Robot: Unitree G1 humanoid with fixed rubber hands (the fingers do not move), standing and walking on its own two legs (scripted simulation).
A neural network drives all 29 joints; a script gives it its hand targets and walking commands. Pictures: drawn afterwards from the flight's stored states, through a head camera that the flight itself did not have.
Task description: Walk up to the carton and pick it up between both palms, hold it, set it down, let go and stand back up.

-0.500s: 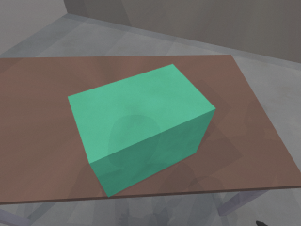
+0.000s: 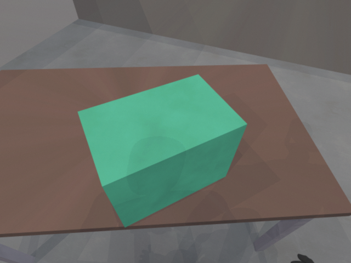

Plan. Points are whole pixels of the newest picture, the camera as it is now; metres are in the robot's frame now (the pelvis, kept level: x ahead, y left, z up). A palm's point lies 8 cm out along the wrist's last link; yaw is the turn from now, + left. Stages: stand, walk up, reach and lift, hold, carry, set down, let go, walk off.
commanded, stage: walk up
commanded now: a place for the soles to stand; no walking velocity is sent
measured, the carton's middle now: (162, 148) +0.40 +0.02 +0.01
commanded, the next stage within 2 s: reach and lift in 0.04 s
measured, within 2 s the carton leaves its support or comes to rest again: neither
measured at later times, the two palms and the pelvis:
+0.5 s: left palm (40, 258) +0.18 +0.29 -0.06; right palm out of the picture +0.14 -0.32 -0.09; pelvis +0.00 -0.01 +0.00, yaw +0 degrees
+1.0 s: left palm out of the picture +0.15 +0.25 -0.03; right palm out of the picture +0.13 -0.32 -0.05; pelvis -0.03 -0.02 +0.01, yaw +0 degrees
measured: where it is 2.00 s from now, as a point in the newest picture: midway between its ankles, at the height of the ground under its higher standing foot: outside the picture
